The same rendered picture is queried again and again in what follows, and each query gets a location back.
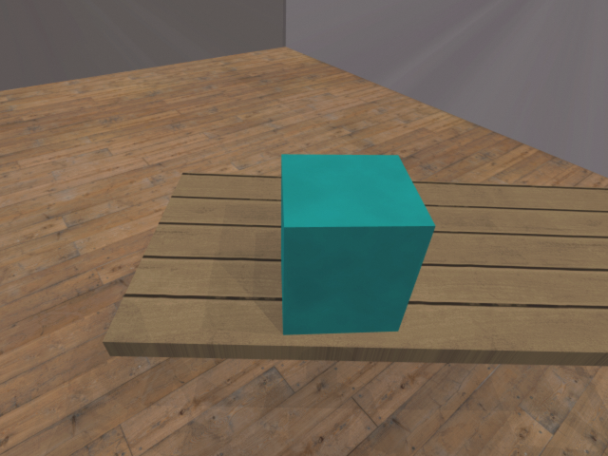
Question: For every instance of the table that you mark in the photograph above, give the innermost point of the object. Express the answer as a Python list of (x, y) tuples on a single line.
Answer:
[(513, 274)]

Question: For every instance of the carton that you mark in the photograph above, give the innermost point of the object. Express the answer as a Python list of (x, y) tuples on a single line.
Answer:
[(354, 235)]

